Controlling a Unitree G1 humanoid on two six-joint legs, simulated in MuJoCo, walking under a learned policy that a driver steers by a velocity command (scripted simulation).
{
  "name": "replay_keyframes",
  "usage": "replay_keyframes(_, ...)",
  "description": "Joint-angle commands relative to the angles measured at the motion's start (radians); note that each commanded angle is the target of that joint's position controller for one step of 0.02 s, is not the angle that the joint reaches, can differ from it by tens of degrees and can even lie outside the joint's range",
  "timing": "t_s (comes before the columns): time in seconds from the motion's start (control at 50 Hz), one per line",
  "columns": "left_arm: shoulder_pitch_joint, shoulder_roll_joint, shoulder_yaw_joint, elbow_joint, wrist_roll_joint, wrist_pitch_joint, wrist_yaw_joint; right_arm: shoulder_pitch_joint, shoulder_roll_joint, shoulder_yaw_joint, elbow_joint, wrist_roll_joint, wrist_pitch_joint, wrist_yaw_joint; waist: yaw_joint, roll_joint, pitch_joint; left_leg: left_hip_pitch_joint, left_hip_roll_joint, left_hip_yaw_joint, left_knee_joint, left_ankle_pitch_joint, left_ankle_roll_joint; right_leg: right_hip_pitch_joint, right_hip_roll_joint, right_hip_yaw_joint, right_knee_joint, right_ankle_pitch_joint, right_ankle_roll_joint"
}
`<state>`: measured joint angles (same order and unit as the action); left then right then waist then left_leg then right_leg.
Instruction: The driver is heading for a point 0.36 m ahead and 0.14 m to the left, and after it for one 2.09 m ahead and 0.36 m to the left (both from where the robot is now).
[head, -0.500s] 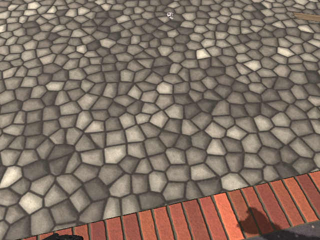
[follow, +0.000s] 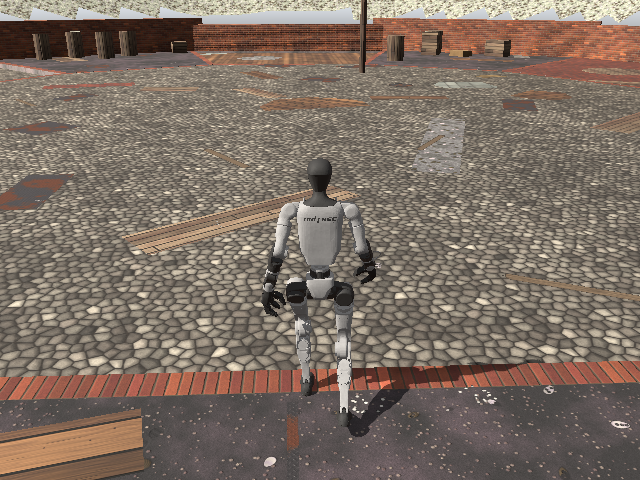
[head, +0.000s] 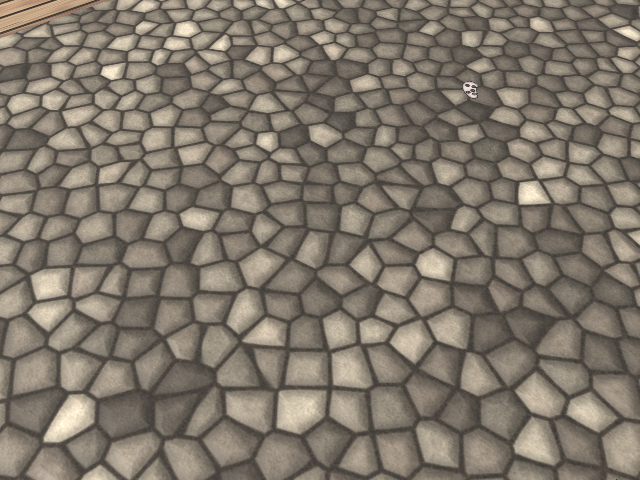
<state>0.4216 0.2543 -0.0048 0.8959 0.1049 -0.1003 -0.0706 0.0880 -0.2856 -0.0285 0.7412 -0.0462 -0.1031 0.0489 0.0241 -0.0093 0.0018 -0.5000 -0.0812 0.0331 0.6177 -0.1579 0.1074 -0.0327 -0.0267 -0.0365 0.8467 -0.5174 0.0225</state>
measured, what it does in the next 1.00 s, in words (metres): goes down, turning left: right foot 0.12 m lower, then left foot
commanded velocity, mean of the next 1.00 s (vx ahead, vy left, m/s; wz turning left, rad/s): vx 0.50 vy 0.00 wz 0.40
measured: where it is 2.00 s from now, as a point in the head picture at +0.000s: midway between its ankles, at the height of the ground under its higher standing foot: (243, 277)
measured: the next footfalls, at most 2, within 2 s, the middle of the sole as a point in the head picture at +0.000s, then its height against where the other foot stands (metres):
right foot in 0.46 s outside the picture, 0.12 m lower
left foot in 0.94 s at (251, 421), level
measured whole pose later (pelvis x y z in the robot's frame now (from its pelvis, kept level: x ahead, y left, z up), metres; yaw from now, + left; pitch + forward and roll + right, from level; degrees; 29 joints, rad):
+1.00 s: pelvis +0.58 +0.08 -0.11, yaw +24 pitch +3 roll -1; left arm 0.45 0.24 0.03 1.01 -0.02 -0.07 0.00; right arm -0.03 -0.21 -0.02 0.63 0.01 -0.06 0.03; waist 0.08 0.00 0.01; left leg -0.48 -0.03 0.04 0.58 -0.15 0.08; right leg -0.19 -0.04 -0.02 0.95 -0.47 -0.01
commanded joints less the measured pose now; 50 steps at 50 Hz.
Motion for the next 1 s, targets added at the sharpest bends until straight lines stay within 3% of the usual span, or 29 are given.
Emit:
replay_keyframes(0.02, -0.193, 0.127, 0.018, -0.135, -0.046, -0.026, -0.002, 0.506, -0.178, -0.061, 0.115, -0.007, -0.025, -0.018, -0.231, 0.074, -0.044, 0.812, 0.298, -0.644, -0.283, -0.186, 0.214, -0.912, 0.026, 0.167, 0.564, 0.045, -0.031)
replay_keyframes(0.06, -0.177, 0.095, -0.006, -0.147, 0.004, -0.028, 0.044, 0.329, -0.062, -0.017, 0.094, 0.001, -0.035, -0.011, -0.097, 0.032, -0.033, 0.472, 0.273, -0.522, -0.318, -0.002, 0.228, -0.711, -0.056, 0.186, 0.424, 0.149, -0.051)
replay_keyframes(0.12, -0.158, 0.071, -0.019, -0.159, 0.0, 0.02, 0.065, 0.13, -0.038, -0.002, 0.02, 0.006, -0.048, 0.002, 0.013, 0.034, -0.015, 0.161, 0.223, -0.446, -0.427, -0.057, 0.221, -0.54, -0.086, 0.149, 0.256, 0.121, -0.013)
replay_keyframes(0.16, -0.198, 0.07, -0.023, -0.178, -0.01, 0.03, 0.067, 0.143, -0.086, -0.014, 0.007, -0.004, -0.054, 0.014, -0.004, 0.005, 0.008, 0.051, 0.173, -0.368, -0.437, -0.011, 0.197, -0.471, -0.073, 0.095, 0.104, 0.236, 0.018)
replay_keyframes(0.2, -0.221, -0.005, -0.054, -0.199, 0.002, 0.035, 0.046, 0.184, -0.118, -0.026, 0.017, -0.039, -0.044, 0.021, -0.011, 0.023, 0.009, -0.116, 0.094, -0.26, -0.338, 0.069, 0.159, -0.298, -0.046, 0.043, 0.095, 0.532, 0.001)
replay_keyframes(0.24, -0.248, 0.023, -0.047, -0.225, 0.001, 0.028, 0.03, 0.298, -0.072, -0.016, 0.04, -0.045, -0.056, 0.004, -0.064, 0.025, 0.009, 0.075, 0.116, -0.357, -0.211, 0.013, 0.19, -0.503, -0.071, 0.157, 0.019, 0.694, 0.007)
replay_keyframes(0.3, -0.428, 0.05, -0.046, -0.256, 0.003, 0.021, 0.039, 0.514, -0.015, -0.007, 0.11, -0.005, -0.042, -0.02, -0.205, -0.006, 0.04, 0.428, 0.121, -0.438, -0.002, -0.171, 0.166, -0.808, -0.076, 0.173, -0.335, 0.796, 0.036)
replay_keyframes(0.34, -0.484, -0.004, -0.063, -0.296, -0.008, 0.031, 0.031, 0.508, -0.06, -0.005, 0.121, -0.023, -0.015, 0.017, -0.188, 0.039, 0.067, 0.093, 0.072, -0.439, -0.016, -0.244, 0.169, -0.453, -0.009, 0.062, -0.372, 0.859, 0.023)
replay_keyframes(0.36, -0.483, 0.007, -0.062, -0.304, -0.019, 0.037, 0.026, 0.491, -0.086, -0.01, 0.118, -0.036, -0.01, 0.036, -0.166, 0.052, 0.083, -0.005, 0.089, -0.486, 0.004, -0.268, 0.175, -0.351, -0.016, 0.073, -0.332, 0.861, 0.021)
replay_keyframes(0.4, -0.465, 0.061, -0.041, -0.302, -0.018, 0.042, 0.032, 0.479, -0.098, -0.011, 0.11, -0.016, -0.016, 0.038, -0.133, 0.043, 0.097, 0.045, 0.075, -0.533, 0.082, -0.303, 0.141, -0.293, -0.011, 0.078, -0.391, 0.787, 0.011)
replay_keyframes(0.44, -0.253, 0.109, -0.012, -0.207, -0.031, 0.033, 0.042, 0.432, -0.108, -0.003, 0.106, 0.006, -0.005, 0.024, -0.029, -0.004, 0.083, 0.075, 0.019, -0.518, 0.315, -0.294, 0.062, -0.082, -0.043, 0.063, -0.551, 0.885, -0.027)
replay_keyframes(0.46, -0.02, 0.169, 0.028, -0.135, -0.049, 0.017, 0.044, 0.415, -0.097, 0.005, 0.104, -0.019, -0.006, 0.037, 0.073, -0.018, 0.021, -0.062, -0.009, -0.459, 0.516, -0.124, -0.006, 0.202, -0.094, 0.048, -0.433, 0.903, -0.088)
replay_keyframes(0.48, 0.266, 0.182, 0.051, -0.083, -0.047, 0.009, 0.032, 0.441, 0.011, 0.028, 0.088, -0.018, -0.018, 0.047, 0.153, -0.136, -0.233, -0.267, -0.099, -0.341, 0.893, -0.244, -0.083, 0.626, -0.244, 0.167, -0.165, 1.11, -0.256)
replay_keyframes(0.5, 0.207, 0.211, 0.072, -0.107, -0.113, 0.021, 0.062, 0.535, 0.057, 0.02, 0.086, 0.146, 0.006, -0.025, 0.11, -0.152, -0.346, -0.436, -0.089, -0.296, 1.301, -0.726, -0.102, 0.63, -0.424, 0.402, -0.157, 1.352, -0.239)
replay_keyframes(0.52, 0.149, 0.293, 0.101, -0.081, -0.15, 0.036, 0.057, 0.616, 0.015, 0.023, 0.037, 0.165, 0.013, -0.058, 0.029, -0.278, -0.363, -0.58, -0.002, -0.214, 1.438, -0.605, -0.137, 0.606, -0.538, 0.645, -0.297, 0.885, -0.337)
replay_keyframes(0.54, 0.115, 0.217, 0.094, -0.055, -0.158, 0.042, 0.067, 0.493, 0.002, 0.017, 0.011, 0.159, 0.034, -0.093, 0.041, -0.154, -0.235, -0.707, 0.051, -0.117, 1.495, -0.474, -0.163, 0.475, -0.538, 0.688, -0.466, 0.413, -0.359)
replay_keyframes(0.56, -0.001, 0.073, 0.053, -0.075, -0.15, 0.045, 0.077, 0.266, -0.048, -0.007, -0.039, 0.126, 0.057, -0.121, 0.054, 0.038, -0.039, -0.714, 0.08, -0.068, 1.448, -0.342, -0.146, 0.24, -0.415, 0.56, -0.583, 0.196, -0.281)
replay_keyframes(0.58, -0.077, 0.074, 0.037, -0.068, -0.126, 0.032, 0.077, 0.247, -0.037, -0.01, -0.074, 0.117, 0.073, -0.121, 0.001, -0.041, 0.019, -0.625, 0.109, -0.087, 1.413, -0.265, -0.142, 0.036, -0.43, 0.542, -0.62, 0.238, -0.29)
replay_keyframes(0.62, -0.132, 0.009, 0.021, -0.027, -0.118, 0.0, 0.053, 0.215, 0.037, 0.004, -0.068, 0.094, 0.101, -0.102, -0.061, -0.018, 0.157, -0.503, 0.172, -0.19, 1.171, -0.22, -0.089, -0.265, -0.319, 0.325, -0.633, 0.283, -0.216)
replay_keyframes(0.64, -0.153, -0.008, 0.018, -0.013, -0.101, -0.009, 0.053, 0.217, 0.033, -0.007, -0.074, 0.098, 0.095, -0.092, -0.093, -0.049, 0.152, -0.436, 0.17, -0.191, 0.996, -0.105, -0.07, -0.33, -0.228, 0.208, -0.647, 0.29, -0.165)
replay_keyframes(0.7, -0.114, 0.075, 0.034, 0.006, -0.08, -0.019, 0.089, 0.147, 0.038, -0.009, -0.097, 0.044, 0.056, -0.064, -0.075, -0.068, 0.063, -0.158, 0.137, -0.096, 0.413, 0.246, -0.099, -0.39, -0.117, 0.0, -0.653, 0.626, -0.168)
replay_keyframes(0.76, -0.024, 0.143, 0.054, 0.043, -0.127, -0.003, 0.105, -0.016, 0.082, 0.01, -0.149, 0.069, 0.05, -0.032, -0.023, -0.041, 0.037, -0.146, 0.126, -0.061, 0.126, 0.266, -0.098, -0.169, -0.194, 0.056, -0.684, 0.697, -0.19)
replay_keyframes(0.86, 0.1, 0.138, 0.069, 0.089, -0.124, 0.038, 0.095, -0.224, 0.048, 0.002, -0.219, 0.075, 0.037, 0.001, 0.056, -0.032, 0.086, -0.238, 0.108, -0.027, -0.043, 0.1, -0.042, 0.109, -0.262, 0.084, -0.605, 0.731, -0.182)
replay_keyframes(0.9, 0.097, 0.159, 0.077, 0.095, -0.121, 0.049, 0.088, -0.18, 0.008, -0.014, -0.213, 0.075, 0.032, 0.002, 0.013, -0.088, 0.031, -0.045, 0.054, 0.02, -0.099, 0.016, -0.005, 0.11, -0.245, 0.05, -0.496, 1.009, -0.166)
replay_keyframes(0.92, 0.078, 0.167, 0.078, 0.09, -0.125, 0.05, 0.087, -0.052, -0.039, -0.04, -0.174, 0.068, 0.033, -0.003, -0.064, -0.092, -0.048, 0.17, 0.025, 0.04, -0.132, 0.063, 0.025, 0.067, -0.212, 0.013, -0.356, 1.156, -0.146)
replay_keyframes(0.94, 0.039, 0.169, 0.076, 0.068, -0.118, 0.04, 0.086, 0.158, -0.109, -0.071, -0.117, 0.059, 0.038, -0.019, -0.159, -0.095, -0.177, 0.525, 0.099, -0.056, -0.074, 0.169, 0.075, -0.141, -0.174, -0.019, -0.13, 1.068, -0.11)
replay_keyframes(0.96, 0.086, 0.062, 0.034, 0.02, -0.103, 0.012, 0.071, 0.328, -0.228, -0.099, -0.079, 0.035, 0.044, -0.031, -0.18, 0.103, -0.381, 0.996, 0.405, -0.508, -0.087, 0.116, 0.245, -0.578, -0.037, -0.057, 0.306, 0.549, -0.038)
replay_keyframes(0.98, 0.094, 0.079, 0.041, 0.048, -0.112, -0.02, 0.051, 0.397, -0.176, -0.089, -0.046, 0.053, 0.056, -0.038, -0.183, 0.158, -0.502, 1.048, 0.495, -0.78, -0.226, 0.068, 0.301, -0.705, 0.033, 0.125, 0.475, -0.057, -0.038)
replay_keyframes(1.0, -0.003, 0.152, 0.075, 0.011, -0.147, -0.029, 0.049, 0.312, -0.134, -0.072, -0.043, 0.051, 0.061, -0.042, -0.162, 0.125, -0.321, 0.912, 0.446, -0.625, -0.26, 0.022, 0.246, -0.814, -0.026, 0.139, 0.52, -0.009, -0.043)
